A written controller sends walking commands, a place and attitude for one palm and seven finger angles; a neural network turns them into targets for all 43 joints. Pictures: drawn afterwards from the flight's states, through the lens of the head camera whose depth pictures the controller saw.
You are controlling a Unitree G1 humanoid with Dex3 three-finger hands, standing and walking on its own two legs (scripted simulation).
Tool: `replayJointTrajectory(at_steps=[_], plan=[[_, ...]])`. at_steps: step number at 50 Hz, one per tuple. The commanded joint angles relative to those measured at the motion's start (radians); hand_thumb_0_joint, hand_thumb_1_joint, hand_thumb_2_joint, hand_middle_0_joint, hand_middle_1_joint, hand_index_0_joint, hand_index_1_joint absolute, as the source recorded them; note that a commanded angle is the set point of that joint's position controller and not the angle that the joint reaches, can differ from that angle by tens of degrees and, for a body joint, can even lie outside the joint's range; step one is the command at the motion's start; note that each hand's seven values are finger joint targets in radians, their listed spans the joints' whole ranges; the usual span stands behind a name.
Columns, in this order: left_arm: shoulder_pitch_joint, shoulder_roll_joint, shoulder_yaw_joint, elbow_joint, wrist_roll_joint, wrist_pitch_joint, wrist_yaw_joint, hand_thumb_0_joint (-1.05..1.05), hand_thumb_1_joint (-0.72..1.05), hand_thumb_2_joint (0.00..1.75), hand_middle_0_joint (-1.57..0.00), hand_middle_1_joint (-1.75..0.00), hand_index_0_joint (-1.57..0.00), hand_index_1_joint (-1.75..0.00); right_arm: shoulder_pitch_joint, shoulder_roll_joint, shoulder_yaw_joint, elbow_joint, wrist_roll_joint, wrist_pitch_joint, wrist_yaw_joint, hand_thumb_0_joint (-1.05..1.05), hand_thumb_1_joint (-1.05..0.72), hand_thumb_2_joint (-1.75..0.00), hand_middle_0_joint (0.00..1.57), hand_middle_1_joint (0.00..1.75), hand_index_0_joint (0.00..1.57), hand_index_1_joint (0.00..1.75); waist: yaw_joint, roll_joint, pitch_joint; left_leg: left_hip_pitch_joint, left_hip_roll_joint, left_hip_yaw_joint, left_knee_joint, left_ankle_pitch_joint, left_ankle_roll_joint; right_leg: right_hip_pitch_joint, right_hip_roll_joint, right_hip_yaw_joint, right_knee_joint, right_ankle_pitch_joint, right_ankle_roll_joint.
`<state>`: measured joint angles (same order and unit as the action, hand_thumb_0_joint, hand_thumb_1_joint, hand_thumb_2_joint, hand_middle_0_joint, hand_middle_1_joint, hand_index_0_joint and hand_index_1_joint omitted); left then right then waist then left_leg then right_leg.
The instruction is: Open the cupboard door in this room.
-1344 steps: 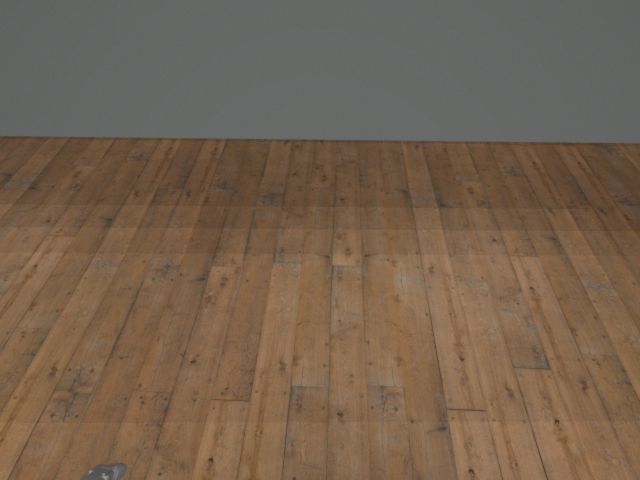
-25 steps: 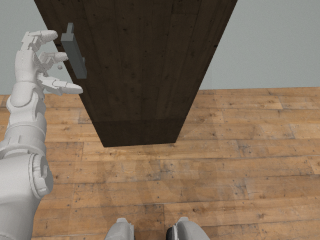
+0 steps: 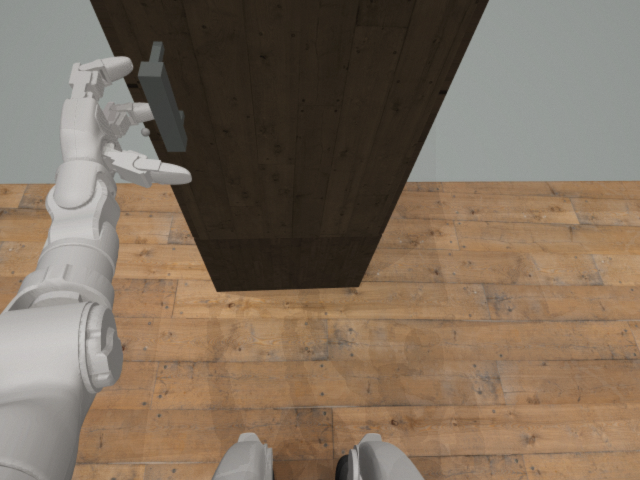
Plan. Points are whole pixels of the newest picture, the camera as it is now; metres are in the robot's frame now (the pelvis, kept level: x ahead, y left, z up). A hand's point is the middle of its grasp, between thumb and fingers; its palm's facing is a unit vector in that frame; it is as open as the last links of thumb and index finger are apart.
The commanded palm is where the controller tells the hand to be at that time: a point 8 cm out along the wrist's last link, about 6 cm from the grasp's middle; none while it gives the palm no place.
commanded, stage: slide the fingers in behind the handle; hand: left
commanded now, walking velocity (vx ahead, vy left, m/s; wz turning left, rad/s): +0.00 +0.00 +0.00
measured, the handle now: (167, 99) +0.56 +0.18 +0.09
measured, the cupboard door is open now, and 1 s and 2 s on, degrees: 0 0 0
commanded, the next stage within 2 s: move the hooked fingers beside the handle in 0.14 s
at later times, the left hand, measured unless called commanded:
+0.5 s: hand (144, 132) +0.51 +0.20 +0.09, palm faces +0.11 -0.99 -0.02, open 15.4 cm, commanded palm +0.50 +0.20 +0.09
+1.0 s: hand (132, 126) +0.51 +0.22 +0.09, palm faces +0.07 -1.00 -0.01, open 14.6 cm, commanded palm +0.50 +0.24 +0.09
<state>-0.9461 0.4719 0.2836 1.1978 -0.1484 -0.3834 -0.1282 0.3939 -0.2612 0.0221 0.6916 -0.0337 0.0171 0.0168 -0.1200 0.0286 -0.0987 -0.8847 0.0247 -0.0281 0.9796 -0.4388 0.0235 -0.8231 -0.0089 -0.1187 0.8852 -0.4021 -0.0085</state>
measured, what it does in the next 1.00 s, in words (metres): stands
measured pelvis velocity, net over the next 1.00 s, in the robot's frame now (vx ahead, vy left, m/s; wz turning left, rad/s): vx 0.00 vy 0.00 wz -0.02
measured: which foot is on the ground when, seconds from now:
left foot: down 0.00-1.00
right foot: down 0.00-1.00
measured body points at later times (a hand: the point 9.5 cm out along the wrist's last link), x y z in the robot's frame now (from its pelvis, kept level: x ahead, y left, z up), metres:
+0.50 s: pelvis +0.00 +0.00 +0.00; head +0.12 +0.02 +0.43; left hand +0.50 +0.25 +0.09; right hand +0.01 -0.27 -0.12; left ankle +0.01 +0.10 -0.68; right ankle +0.01 -0.12 -0.68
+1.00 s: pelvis +0.00 +0.00 +0.00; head +0.13 +0.02 +0.43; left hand +0.51 +0.27 +0.10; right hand +0.00 -0.27 -0.11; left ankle +0.01 +0.10 -0.68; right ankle +0.01 -0.12 -0.68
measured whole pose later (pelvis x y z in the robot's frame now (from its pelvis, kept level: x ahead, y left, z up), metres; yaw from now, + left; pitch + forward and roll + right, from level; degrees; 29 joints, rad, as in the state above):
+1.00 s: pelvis +0.00 +0.00 +0.00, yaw -1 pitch +21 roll -4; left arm -0.93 0.56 0.37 1.19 -0.14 -0.37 -0.24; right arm 0.40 -0.27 0.03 0.66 -0.02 0.04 -0.01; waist -0.14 0.03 -0.10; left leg -0.89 0.04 -0.01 0.97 -0.44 0.02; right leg -0.84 0.01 -0.10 0.88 -0.40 -0.01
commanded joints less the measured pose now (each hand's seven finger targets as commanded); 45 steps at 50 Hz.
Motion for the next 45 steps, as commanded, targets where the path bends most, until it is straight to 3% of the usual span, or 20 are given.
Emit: replayJointTrajectory(at_steps=[1,2,5,7,9,11,16,18,20,22,25,29,31,32,35,36,37,39,43,45], plan=[[-0.589,0.015,-0.103,-0.252,0.044,-0.081,-0.083,0.00,-0.50,0.30,-0.30,-1.20,-0.30,-1.20,0.176,-0.186,-0.057,-0.034,0.005,-0.014,-0.016,0.00,-0.90,-0.90,0.20,0.30,0.20,0.30,-0.127,0.150,-0.431,0.486,0.003,-0.073,-0.106,0.361,-0.012,-0.002,0.062,0.049,-0.083,0.234,-0.025],[-0.597,0.035,-0.094,-0.263,0.048,-0.086,-0.084,0.00,-0.50,0.30,-0.30,-1.20,-0.30,-1.20,0.174,-0.187,-0.058,-0.032,0.005,-0.013,-0.017,0.00,-0.90,-0.90,0.20,0.30,0.20,0.30,-0.120,0.168,-0.457,0.502,0.004,-0.076,-0.105,0.369,-0.015,-0.004,0.061,0.051,-0.080,0.233,-0.025],[-0.589,-0.016,-0.128,-0.272,0.044,-0.088,-0.085,0.00,-0.50,0.30,-0.30,-1.20,-0.30,-1.20,0.170,-0.182,-0.060,-0.035,0.005,-0.016,-0.014,0.00,-0.90,-0.90,0.20,0.30,0.20,0.30,-0.117,0.189,-0.451,0.528,0.005,-0.081,-0.109,0.391,-0.022,-0.018,0.062,0.045,-0.081,0.233,-0.027],[-0.589,-0.006,-0.118,-0.256,0.044,-0.086,-0.077,0.00,-0.50,0.30,-0.30,-1.20,-0.30,-1.20,0.175,-0.185,-0.060,-0.030,0.004,-0.015,-0.014,0.00,-0.90,-0.90,0.20,0.30,0.20,0.30,-0.122,0.155,-0.445,0.517,0.006,-0.084,-0.106,0.382,-0.019,-0.021,0.063,0.044,-0.080,0.229,-0.024],[-0.611,-0.034,-0.148,-0.238,0.047,-0.078,-0.077,0.00,-0.50,0.30,-0.30,-1.20,-0.30,-1.20,0.169,-0.184,-0.058,-0.027,0.007,-0.017,-0.015,0.00,-0.90,-0.90,0.20,0.30,0.20,0.30,-0.142,0.152,-0.405,0.488,0.003,-0.078,-0.109,0.332,-0.015,-0.036,0.062,0.047,-0.088,0.212,-0.022],[-0.620,0.012,-0.114,-0.247,0.051,-0.082,-0.073,0.00,-0.50,0.30,-0.30,-1.20,-0.30,-1.20,0.180,-0.190,-0.059,-0.024,0.004,-0.019,-0.019,0.00,-0.90,-0.90,0.20,0.30,0.20,0.30,-0.134,0.150,-0.426,0.486,0.001,-0.079,-0.108,0.341,-0.012,-0.017,0.060,0.049,-0.082,0.220,-0.025],[-0.610,-0.015,-0.136,-0.266,0.049,-0.085,-0.078,0.00,-0.50,0.30,-0.30,-1.20,-0.30,-1.20,0.181,-0.185,-0.060,-0.025,0.003,-0.019,-0.016,0.00,-0.90,-0.90,0.20,0.30,0.20,0.30,-0.128,0.195,-0.461,0.535,0.005,-0.086,-0.102,0.410,-0.021,-0.033,0.061,0.045,-0.075,0.238,-0.027],[-0.616,0.001,-0.126,-0.257,0.052,-0.083,-0.078,0.00,-0.50,0.30,-0.30,-1.20,-0.30,-1.20,0.180,-0.188,-0.060,-0.020,0.004,-0.016,-0.017,0.00,-0.90,-0.90,0.20,0.30,0.20,0.30,-0.131,0.173,-0.449,0.525,0.007,-0.090,-0.104,0.392,-0.021,-0.038,0.061,0.044,-0.077,0.229,-0.025],[-0.616,-0.020,-0.142,-0.250,0.051,-0.078,-0.080,0.00,-0.50,0.30,-0.30,-1.20,-0.30,-1.20,0.174,-0.186,-0.059,-0.023,0.005,-0.018,-0.017,0.00,-0.90,-0.90,0.20,0.30,0.20,0.30,-0.137,0.171,-0.425,0.508,0.004,-0.082,-0.109,0.353,-0.018,-0.038,0.060,0.046,-0.085,0.217,-0.023],[-0.598,0.030,-0.100,-0.249,0.049,-0.082,-0.080,0.00,-0.50,0.30,-0.30,-1.20,-0.30,-1.20,0.179,-0.191,-0.059,-0.025,0.005,-0.016,-0.018,0.00,-0.90,-0.90,0.20,0.30,0.20,0.30,-0.123,0.157,-0.459,0.508,0.002,-0.083,-0.105,0.368,-0.016,-0.015,0.061,0.047,-0.081,0.227,-0.025],[-0.595,0.049,-0.091,-0.210,0.050,-0.069,-0.090,0.00,-0.50,0.30,-0.30,-1.20,-0.30,-1.20,0.175,-0.191,-0.053,-0.029,0.011,-0.015,-0.023,0.00,-0.90,-0.90,0.20,0.30,0.20,0.30,-0.134,0.116,-0.398,0.438,-0.001,-0.070,-0.111,0.303,-0.007,-0.003,0.060,0.053,-0.091,0.208,-0.021],[-0.603,0.071,-0.080,-0.226,0.049,-0.068,-0.103,0.00,-0.50,0.30,-0.30,-1.20,-0.30,-1.20,0.178,-0.192,-0.051,-0.035,0.009,-0.017,-0.026,0.00,-0.90,-0.90,0.20,0.30,0.20,0.30,-0.128,0.163,-0.436,0.459,-0.003,-0.069,-0.106,0.325,-0.007,-0.006,0.058,0.057,-0.084,0.217,-0.022],[-0.573,0.117,-0.039,-0.234,0.044,-0.071,-0.112,0.00,-0.50,0.30,-0.30,-1.20,-0.30,-1.20,0.189,-0.195,-0.053,-0.037,0.008,-0.014,-0.028,0.00,-0.90,-0.90,0.20,0.30,0.20,0.30,-0.112,0.169,-0.472,0.478,0.000,-0.071,-0.100,0.381,-0.010,0.018,0.061,0.055,-0.076,0.245,-0.025],[-0.560,0.082,-0.065,-0.238,0.039,-0.070,-0.120,0.00,-0.50,0.30,-0.30,-1.20,-0.30,-1.20,0.183,-0.190,-0.053,-0.040,0.011,-0.013,-0.026,0.00,-0.90,-0.90,0.20,0.30,0.20,0.30,-0.115,0.179,-0.482,0.498,0.002,-0.069,-0.097,0.399,-0.011,0.006,0.062,0.055,-0.079,0.255,-0.022],[-0.536,0.102,-0.040,-0.216,0.030,-0.058,-0.127,0.00,-0.50,0.30,-0.30,-1.20,-0.30,-1.20,0.182,-0.194,-0.053,-0.043,0.013,-0.007,-0.026,0.00,-0.90,-0.90,0.20,0.30,0.20,0.30,-0.113,0.130,-0.440,0.457,0.002,-0.063,-0.101,0.371,-0.006,0.024,0.065,0.055,-0.089,0.251,-0.019],[-0.548,0.131,-0.025,-0.221,0.031,-0.060,-0.127,0.00,-0.50,0.30,-0.30,-1.20,-0.30,-1.20,0.184,-0.197,-0.051,-0.041,0.014,-0.006,-0.031,0.00,-0.90,-0.90,0.20,0.30,0.20,0.30,-0.113,0.142,-0.435,0.452,0.002,-0.065,-0.101,0.373,-0.006,0.022,0.065,0.056,-0.083,0.250,-0.022],[-0.561,0.124,-0.035,-0.238,0.034,-0.062,-0.128,0.00,-0.50,0.30,-0.30,-1.20,-0.30,-1.20,0.181,-0.193,-0.051,-0.042,0.015,-0.004,-0.030,0.00,-0.90,-0.90,0.20,0.30,0.20,0.30,-0.113,0.164,-0.446,0.460,0.002,-0.064,-0.101,0.382,-0.007,0.019,0.064,0.057,-0.083,0.255,-0.020],[-0.519,0.141,-0.016,-0.214,0.035,-0.055,-0.131,0.00,-0.50,0.30,-0.30,-1.20,-0.30,-1.20,0.180,-0.194,-0.051,-0.048,0.017,0.000,-0.031,0.00,-0.90,-0.90,0.20,0.30,0.20,0.30,-0.107,0.137,-0.425,0.436,0.001,-0.056,-0.105,0.357,-0.005,0.033,0.064,0.058,-0.090,0.248,-0.018],[-0.485,0.206,0.035,-0.198,0.035,-0.047,-0.144,0.00,-0.50,0.30,-0.30,-1.20,-0.30,-1.20,0.182,-0.196,-0.048,-0.055,0.019,0.006,-0.035,0.00,-0.90,-0.90,0.20,0.30,0.20,0.30,-0.092,0.143,-0.437,0.415,-0.001,-0.047,-0.102,0.360,-0.001,0.059,0.064,0.064,-0.087,0.262,-0.019],[-0.491,0.186,0.015,-0.215,0.032,-0.043,-0.155,0.00,-0.50,0.30,-0.30,-1.20,-0.30,-1.20,0.179,-0.194,-0.046,-0.062,0.020,0.009,-0.036,0.00,-0.90,-0.90,0.20,0.30,0.20,0.30,-0.097,0.145,-0.423,0.417,0.001,-0.047,-0.106,0.362,-0.002,0.052,0.065,0.062,-0.088,0.258,-0.017]])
